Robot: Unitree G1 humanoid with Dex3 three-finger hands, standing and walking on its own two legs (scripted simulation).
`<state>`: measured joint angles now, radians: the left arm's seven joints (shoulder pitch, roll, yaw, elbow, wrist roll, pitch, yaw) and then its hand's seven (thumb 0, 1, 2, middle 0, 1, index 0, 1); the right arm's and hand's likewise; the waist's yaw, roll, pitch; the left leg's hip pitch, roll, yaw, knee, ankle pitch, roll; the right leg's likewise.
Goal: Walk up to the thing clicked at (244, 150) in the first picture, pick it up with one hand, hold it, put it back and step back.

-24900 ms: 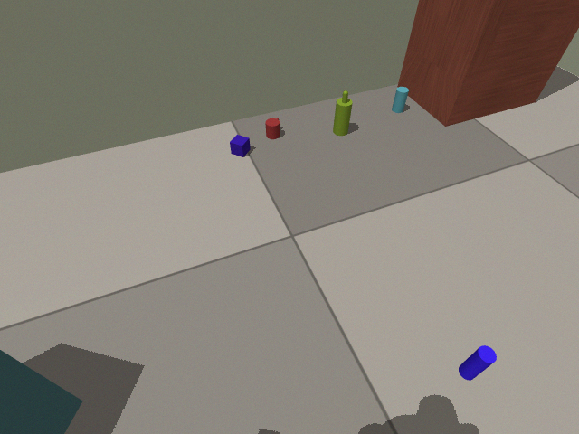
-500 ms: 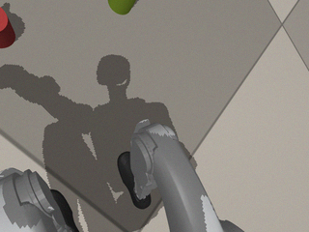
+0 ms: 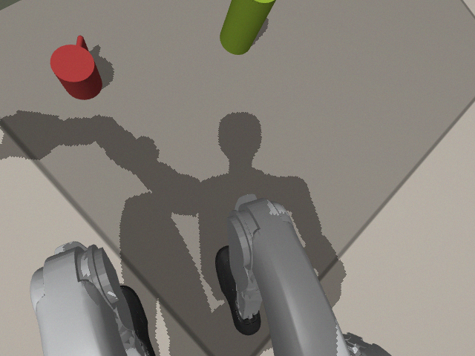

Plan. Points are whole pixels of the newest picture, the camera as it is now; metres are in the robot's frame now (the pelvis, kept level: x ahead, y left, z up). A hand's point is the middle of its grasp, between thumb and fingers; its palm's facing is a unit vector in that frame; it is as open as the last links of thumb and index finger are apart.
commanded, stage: lift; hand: left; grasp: from above
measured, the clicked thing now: out of the picture +0.49 +0.35 -0.17
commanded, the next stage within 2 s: hold in 1.36 s
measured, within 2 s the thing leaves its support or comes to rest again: neither
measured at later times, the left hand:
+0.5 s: hand out of the picture +0.39 +0.32 +0.07, palm faces -0.03 -0.45 -0.89, open 10.5 cm
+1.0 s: hand out of the picture +0.35 +0.29 +0.25, palm faces -0.11 -0.43 -0.89, open 10.4 cm
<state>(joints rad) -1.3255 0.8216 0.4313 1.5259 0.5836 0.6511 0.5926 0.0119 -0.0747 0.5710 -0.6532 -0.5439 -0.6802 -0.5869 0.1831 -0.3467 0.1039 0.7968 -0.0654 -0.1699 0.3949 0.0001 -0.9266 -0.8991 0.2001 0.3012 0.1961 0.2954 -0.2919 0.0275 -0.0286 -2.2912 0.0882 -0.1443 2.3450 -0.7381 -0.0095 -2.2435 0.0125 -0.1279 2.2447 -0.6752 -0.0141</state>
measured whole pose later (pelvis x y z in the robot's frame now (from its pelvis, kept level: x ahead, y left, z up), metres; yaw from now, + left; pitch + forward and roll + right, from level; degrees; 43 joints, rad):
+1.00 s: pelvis +0.03 -0.02 +0.31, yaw +8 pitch +21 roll -1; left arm -0.85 0.33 0.11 1.32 0.45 0.86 0.53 0.00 -0.08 0.59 -0.66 -0.53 -0.68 -0.58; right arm 0.22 -0.30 0.00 0.90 0.03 -0.20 0.09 0.01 -0.89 -0.89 0.20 0.30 0.20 0.30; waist -0.13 0.04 -0.19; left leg -1.09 0.09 -0.02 1.23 -0.50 -0.05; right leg -1.09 0.02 -0.07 1.22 -0.50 -0.05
